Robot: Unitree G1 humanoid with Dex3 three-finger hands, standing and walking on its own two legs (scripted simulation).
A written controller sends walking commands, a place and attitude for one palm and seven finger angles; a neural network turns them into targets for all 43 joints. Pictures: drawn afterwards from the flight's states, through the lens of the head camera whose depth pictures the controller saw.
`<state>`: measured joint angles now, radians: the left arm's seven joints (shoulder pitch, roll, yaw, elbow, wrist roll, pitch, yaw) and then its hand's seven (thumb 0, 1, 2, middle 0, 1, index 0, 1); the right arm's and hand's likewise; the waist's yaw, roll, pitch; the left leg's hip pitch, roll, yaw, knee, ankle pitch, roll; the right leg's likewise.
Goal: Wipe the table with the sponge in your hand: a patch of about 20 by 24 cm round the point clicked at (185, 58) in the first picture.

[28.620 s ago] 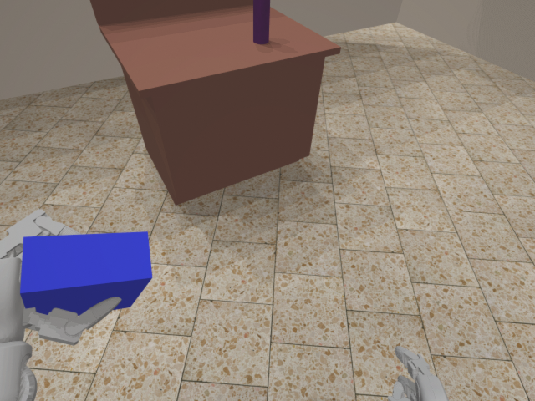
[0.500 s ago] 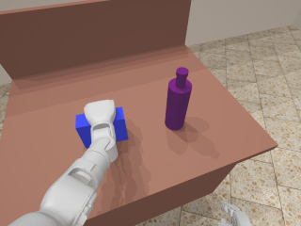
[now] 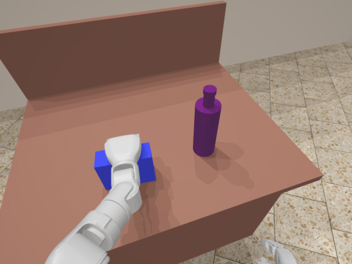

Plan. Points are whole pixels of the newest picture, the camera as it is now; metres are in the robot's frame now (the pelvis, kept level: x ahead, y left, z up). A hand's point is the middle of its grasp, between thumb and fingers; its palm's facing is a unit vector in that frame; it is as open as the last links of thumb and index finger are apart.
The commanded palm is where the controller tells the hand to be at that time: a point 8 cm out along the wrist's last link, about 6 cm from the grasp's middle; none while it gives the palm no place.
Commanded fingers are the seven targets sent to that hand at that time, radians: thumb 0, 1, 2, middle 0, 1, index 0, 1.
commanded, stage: wipe back along the third lane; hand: left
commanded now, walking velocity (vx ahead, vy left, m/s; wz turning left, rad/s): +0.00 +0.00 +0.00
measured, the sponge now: (128, 170) +0.36 +0.17 -0.02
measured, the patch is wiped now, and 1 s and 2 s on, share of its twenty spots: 1.00 1.00 1.00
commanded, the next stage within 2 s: slide back across to the middle lane in 1.50 s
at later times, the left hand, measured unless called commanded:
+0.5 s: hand (127, 176) +0.32 +0.16 +0.02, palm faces -0.02 -0.04 -1.00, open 9.4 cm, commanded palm +0.27 +0.14 +0.05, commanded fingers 0.00 0.10 1.30 -1.20 -1.60 -1.20 -1.60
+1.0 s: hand (128, 180) +0.31 +0.15 +0.01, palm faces -0.02 -0.04 -1.00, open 9.4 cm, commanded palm +0.26 +0.13 +0.05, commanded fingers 0.00 0.10 1.30 -1.20 -1.60 -1.20 -1.60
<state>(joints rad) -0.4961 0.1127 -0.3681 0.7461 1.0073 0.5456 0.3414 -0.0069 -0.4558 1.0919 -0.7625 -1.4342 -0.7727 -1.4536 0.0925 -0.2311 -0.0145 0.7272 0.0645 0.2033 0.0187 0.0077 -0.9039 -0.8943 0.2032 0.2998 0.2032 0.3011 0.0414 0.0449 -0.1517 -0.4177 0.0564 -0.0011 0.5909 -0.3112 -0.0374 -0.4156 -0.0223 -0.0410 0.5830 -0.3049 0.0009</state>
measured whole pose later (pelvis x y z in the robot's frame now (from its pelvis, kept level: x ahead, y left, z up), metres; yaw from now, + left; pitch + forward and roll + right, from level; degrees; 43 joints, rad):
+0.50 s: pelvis -0.01 +0.00 +0.00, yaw +0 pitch +5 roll +0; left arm -0.32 0.11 -0.43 0.56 1.02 0.56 0.32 0.01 -0.45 1.09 -0.76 -1.44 -0.77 -1.46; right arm 0.03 -0.23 -0.01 0.69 0.08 0.18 0.03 0.01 -0.90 -0.89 0.20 0.30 0.20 0.30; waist 0.07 0.05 -0.14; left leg -0.35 0.05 0.01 0.57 -0.30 -0.04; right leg -0.36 -0.02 -0.03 0.58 -0.30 0.00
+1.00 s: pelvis -0.01 +0.00 +0.00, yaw +0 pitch +4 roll +0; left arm -0.28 0.12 -0.45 0.50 1.03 0.57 0.31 0.01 -0.45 1.09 -0.75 -1.44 -0.77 -1.46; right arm 0.04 -0.23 0.00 0.70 0.08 0.19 0.05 0.01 -0.90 -0.89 0.20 0.30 0.20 0.30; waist 0.08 0.05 -0.14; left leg -0.36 0.06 0.01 0.59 -0.31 -0.04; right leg -0.37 -0.02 -0.03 0.61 -0.31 0.00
